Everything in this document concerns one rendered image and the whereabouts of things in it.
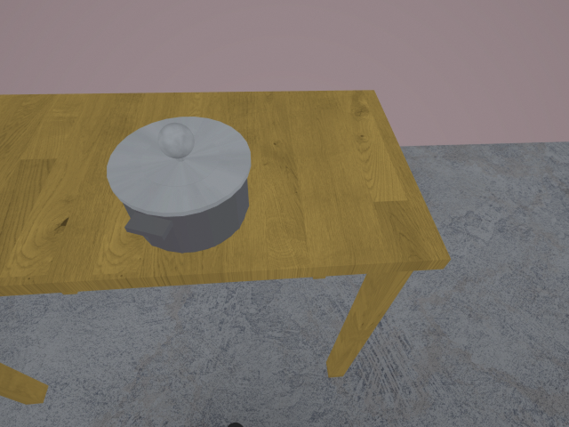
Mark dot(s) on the lid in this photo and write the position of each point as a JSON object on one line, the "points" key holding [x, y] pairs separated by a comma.
{"points": [[148, 181]]}

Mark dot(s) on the table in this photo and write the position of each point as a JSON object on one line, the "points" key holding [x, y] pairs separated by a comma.
{"points": [[330, 194]]}

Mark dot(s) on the pot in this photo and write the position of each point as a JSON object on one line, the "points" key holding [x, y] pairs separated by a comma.
{"points": [[194, 232]]}

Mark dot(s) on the knob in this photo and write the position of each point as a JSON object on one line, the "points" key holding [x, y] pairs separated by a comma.
{"points": [[176, 140]]}

